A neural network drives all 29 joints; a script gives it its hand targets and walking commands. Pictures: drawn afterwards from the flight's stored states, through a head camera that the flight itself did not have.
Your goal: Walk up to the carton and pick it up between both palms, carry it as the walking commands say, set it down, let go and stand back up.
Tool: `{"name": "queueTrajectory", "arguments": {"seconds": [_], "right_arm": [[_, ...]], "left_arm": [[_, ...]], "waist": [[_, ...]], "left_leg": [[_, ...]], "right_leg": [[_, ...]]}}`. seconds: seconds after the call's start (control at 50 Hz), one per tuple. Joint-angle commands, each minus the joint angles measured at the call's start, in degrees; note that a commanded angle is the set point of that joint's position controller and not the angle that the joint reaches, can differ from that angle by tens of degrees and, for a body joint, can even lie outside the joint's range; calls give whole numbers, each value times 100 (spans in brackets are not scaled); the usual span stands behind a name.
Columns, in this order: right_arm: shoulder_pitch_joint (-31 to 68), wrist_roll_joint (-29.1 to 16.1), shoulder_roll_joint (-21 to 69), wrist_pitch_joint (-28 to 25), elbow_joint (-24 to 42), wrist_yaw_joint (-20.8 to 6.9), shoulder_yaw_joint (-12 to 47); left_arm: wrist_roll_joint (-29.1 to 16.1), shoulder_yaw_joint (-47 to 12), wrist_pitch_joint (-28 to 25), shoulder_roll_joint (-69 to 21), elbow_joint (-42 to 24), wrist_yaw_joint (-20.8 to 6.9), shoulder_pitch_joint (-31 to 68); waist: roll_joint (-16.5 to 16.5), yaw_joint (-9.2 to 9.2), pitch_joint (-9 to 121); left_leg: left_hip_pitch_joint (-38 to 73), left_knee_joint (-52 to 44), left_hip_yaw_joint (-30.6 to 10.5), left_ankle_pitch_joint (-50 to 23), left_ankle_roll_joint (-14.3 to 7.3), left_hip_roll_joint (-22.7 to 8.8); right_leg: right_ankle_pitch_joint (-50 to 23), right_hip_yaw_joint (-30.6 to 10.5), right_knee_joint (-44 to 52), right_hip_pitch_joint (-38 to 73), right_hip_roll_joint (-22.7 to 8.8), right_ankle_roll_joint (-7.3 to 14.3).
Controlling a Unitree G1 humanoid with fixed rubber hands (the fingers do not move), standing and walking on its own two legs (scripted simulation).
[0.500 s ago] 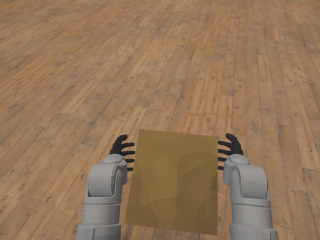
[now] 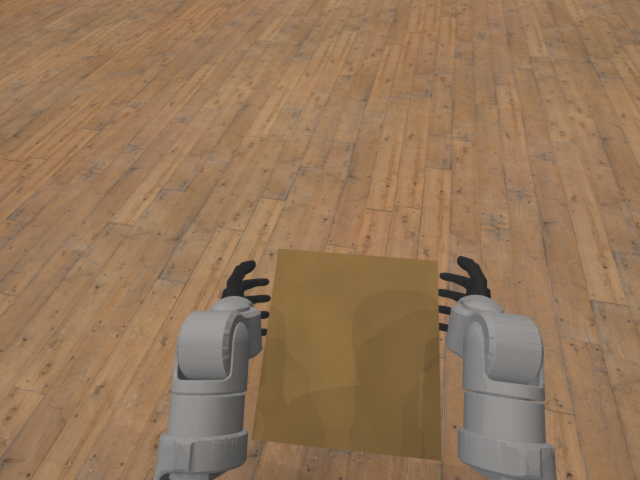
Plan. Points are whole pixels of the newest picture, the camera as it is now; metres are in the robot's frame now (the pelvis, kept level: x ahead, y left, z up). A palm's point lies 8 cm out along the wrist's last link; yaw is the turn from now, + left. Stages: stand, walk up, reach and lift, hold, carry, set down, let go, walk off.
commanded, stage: carry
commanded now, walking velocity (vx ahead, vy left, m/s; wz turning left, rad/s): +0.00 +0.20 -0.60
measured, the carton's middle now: (348, 351) +0.30 -0.01 -0.03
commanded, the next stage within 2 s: none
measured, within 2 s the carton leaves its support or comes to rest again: neither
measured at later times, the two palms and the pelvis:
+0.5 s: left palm (245, 333) +0.28 +0.12 +0.05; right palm (485, 403) +0.20 -0.15 +0.05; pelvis -0.05 +0.08 -0.01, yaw -16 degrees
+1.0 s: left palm (223, 355) +0.24 +0.14 +0.06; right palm out of the picture +0.09 -0.10 +0.05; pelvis -0.07 +0.19 -0.01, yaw -34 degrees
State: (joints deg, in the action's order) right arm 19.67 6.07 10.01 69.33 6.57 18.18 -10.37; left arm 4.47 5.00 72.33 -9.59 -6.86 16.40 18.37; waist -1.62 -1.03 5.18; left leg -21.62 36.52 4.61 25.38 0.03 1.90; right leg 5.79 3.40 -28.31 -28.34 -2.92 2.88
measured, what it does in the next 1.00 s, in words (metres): steps to the left, turning right: left foot, then right foot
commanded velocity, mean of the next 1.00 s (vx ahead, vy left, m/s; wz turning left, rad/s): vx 0.00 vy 0.20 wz -0.60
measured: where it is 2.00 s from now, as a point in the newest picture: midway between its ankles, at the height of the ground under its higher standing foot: outside the picture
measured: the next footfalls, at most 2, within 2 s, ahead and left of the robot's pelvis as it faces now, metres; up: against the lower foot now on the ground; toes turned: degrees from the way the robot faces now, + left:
left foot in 0.08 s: +0.01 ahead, +0.16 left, +0.00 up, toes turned -1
right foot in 0.34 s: +0.01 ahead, -0.07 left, +0.00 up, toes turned -18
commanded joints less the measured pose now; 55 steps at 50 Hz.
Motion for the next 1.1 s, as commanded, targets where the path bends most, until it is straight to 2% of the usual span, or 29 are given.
{"name": "queueTrajectory", "arguments": {"seconds": [0.0, 0.08, 0.1, 0.12, 0.14, 0.18, 0.26, 0.3, 0.32, 0.34, 0.36, 0.38, 0.44, 0.58, 0.6, 0.62, 0.64, 0.66, 0.7, 0.74, 0.8, 0.82, 0.84, 0.86, 0.88, 0.9, 0.96, 1.0, 1.08], "right_arm": [[2651, -2504, 6284, 91, 177, -2644, 3806], [2503, -2529, 6328, 63, 473, -2636, 3913], [2484, -2516, 6309, 71, 576, -2648, 3929], [2558, -2461, 6358, 38, 561, -2662, 3953], [2783, -2515, 6413, 12, 710, -2690, 4022], [3011, -2540, 6442, 57, 802, -2700, 4044], [2506, -2301, 6244, 149, 551, -2621, 3801], [2435, -2253, 6158, 156, 437, -2591, 3755], [2329, -2217, 6067, 168, 385, -2590, 3729], [2228, -2206, 6069, 177, 304, -2592, 3784], [2351, -2237, 6129, 184, 268, -2602, 3875], [2499, -2263, 6292, 174, 240, -2611, 3966], [2925, -2651, 6478, 70, 648, -2660, 4112], [2572, -2627, 6466, 145, 702, -2635, 4099], [2491, -2606, 6471, 152, 716, -2655, 4083], [2340, -2552, 6462, 168, 670, -2675, 4037], [2199, -2465, 6359, 171, 599, -2717, 3970], [2360, -2484, 6486, 129, 566, -2742, 4042], [2463, -2407, 6533, 125, 612, -2720, 3957], [2504, -2286, 6501, 118, 631, -2703, 3888], [2379, -2200, 6411, 130, 527, -2652, 3726], [2348, -2158, 6337, 139, 448, -2618, 3680], [2287, -2112, 6284, 158, 257, -2599, 3676], [2153, -2044, 6209, 185, 99, -2582, 3661], [2139, -2037, 6254, 210, 31, -2573, 3724], [2227, -2037, 6294, 214, -66, -2583, 3854], [2965, -2449, 6620, 94, 297, -2624, 4135], [3261, -2667, 6684, 50, 599, -2640, 4247], [3077, -2761, 6649, 138, 580, -2588, 4255]], "left_arm": [[-2485, -3480, -274, -5796, -1142, -2448, 3618], [-2397, -3554, -288, -5788, -1493, -2391, 3710], [-2354, -3591, -268, -5829, -1451, -2392, 3601], [-2402, -3600, -257, -5868, -1469, -2440, 3610], [-2476, -3661, -283, -5845, -1719, -2475, 3895], [-2503, -3562, -279, -5981, -1494, -2472, 3869], [-2561, -3615, -205, -5827, -1493, -2465, 3841], [-2491, -3543, -171, -5841, -1287, -2477, 3775], [-2493, -3523, -147, -5837, -1129, -2509, 3539], [-2477, -3446, -146, -5768, -1002, -2529, 3316], [-2400, -3357, -139, -5813, -770, -2523, 3200], [-2316, -3355, -179, -5910, -811, -2510, 3226], [-2333, -3414, -291, -6035, -1413, -2445, 3599], [-2099, -3368, -283, -5673, -1700, -2331, 3309], [-2109, -3435, -262, -5707, -1716, -2328, 3311], [-2077, -3485, -245, -5761, -1693, -2316, 3235], [-2041, -3462, -237, -5810, -1586, -2319, 3152], [-2125, -3568, -247, -5790, -1790, -2368, 3468], [-2394, -3829, -246, -5909, -1921, -2448, 3880], [-2534, -3890, -227, -5939, -1828, -2496, 3966], [-2617, -3788, -119, -5933, -1654, -2508, 4021], [-2616, -3693, -86, -5956, -1418, -2528, 3902], [-2565, -3631, -69, -5907, -1232, -2563, 3866], [-2548, -3508, -35, -5871, -921, -2612, 3566], [-2525, -3430, -22, -5829, -648, -2645, 3444], [-2412, -3318, -32, -5863, -410, -2679, 3159], [-2348, -3285, -158, -6061, -806, -2660, 3547], [-2385, -3271, -243, -6129, -1127, -2578, 3883], [-2145, -3114, -298, -5862, -1247, -2429, 3510]], "waist": [[-921, -25, 2287], [-698, 83, 2412], [-256, 81, 2317], [961, 84, 2200], [1545, 119, 2027], [727, 82, 1652], [1055, 128, 1888], [862, 81, 2122], [441, -13, 2206], [-839, -13, 2205], [-1478, -32, 2205], [-1434, -15, 2489], [-574, -6, 2461], [-1228, 101, 2485], [-817, 194, 2484], [-112, 199, 2421], [1177, 102, 2309], [2310, 117, 2422], [1233, 211, 2226], [1249, 144, 1998], [1728, 196, 2077], [1523, 163, 2142], [1105, 86, 2052], [224, 11, 1899], [-1373, 92, 1780], [-1790, 57, 1855], [-543, 26, 1925], [-844, 30, 1981], [-1376, 1, 2348]], "left_leg": [[49, -40, -225, 44, -40, -44], [1647, -1798, -152, -514, -173, -283], [2000, -2066, -465, -229, -339, -697], [1732, -1936, -1283, -349, -694, -1478], [1356, -1684, -1482, -1158, -1084, -2057], [1253, -1225, -1010, -2890, -1070, -2047], [1781, -315, -217, -4398, -805, -1696], [1570, 372, 158, -4549, -493, -1534], [573, 993, 152, -3951, -203, -1401], [-1009, 1858, 379, -1787, 199, -858], [-2172, 2352, -45, 783, 320, -365], [-2200, 2802, -624, 855, 293, -578], [-1873, 2356, -611, 271, 321, -553], [214, -293, -190, -588, 160, -143], [860, -1247, -130, -1094, 97, -264], [1490, -1954, -857, -1244, -97, -1066], [2037, -1836, -1821, -2741, -501, -2195], [2027, -1325, -1971, -3830, -1119, -2737], [1324, -1103, -1221, -3424, -942, -2075], [1105, -926, -367, -2930, -717, -1685], [1497, -574, -313, -3339, -808, -1742], [1442, -384, -271, -3344, -741, -1776], [1145, 52, -95, -3099, -491, -1719], [160, 775, 38, -2372, -133, -1458], [-1724, 1589, 261, -261, 268, -838], [-2326, 2530, -321, 775, 373, -570], [-2131, 3094, -669, -14, 403, -583], [-2006, 2473, -423, -300, 414, -485], [-1423, 1512, -294, -385, 393, -290]], "right_leg": [[-82, -1796, 902, 1945, -1381, 371], [351, -953, 486, 1078, -597, -248], [481, -685, 185, 631, -315, -419], [1147, -261, -912, 172, -31, -440], [2008, 156, -2186, -280, 59, -394], [2368, -35, -2899, -592, -58, -223], [1922, 322, -1605, -141, 143, -159], [598, 172, -251, 773, -22, -91], [-452, -744, 119, 1827, -656, 118], [-3457, -2350, 135, 2937, -1873, 545], [-5310, -3045, -197, 3754, -2380, 1027], [-4937, -2971, -281, 3694, -2341, 1183], [-2938, -2009, -243, 3027, -1659, 618], [-658, -1483, -226, 1433, -977, 220], [-135, -1176, -641, 1005, -676, 23], [639, -758, -1400, 329, -178, -163], [2426, -253, -2749, -766, 393, -371], [3197, -17, -3547, -1264, 162, -554], [2630, 5, -3863, -692, -15, -463], [2206, 183, -3052, -350, -30, -455], [2446, 399, -1766, 60, 193, -376], [2002, 460, -1130, 379, 177, -316], [989, 178, 53, 878, -85, -277], [418, -1022, 823, 1702, -867, -54], [-2128, -3136, 644, 2759, -2387, 417], [-3080, -3311, 358, 2965, -2624, 951], [-1792, -2209, 238, 2521, -1784, 552], [-1134, -1722, 291, 2441, -1324, 333], [-1310, -1663, 224, 2574, -1196, 342]]}}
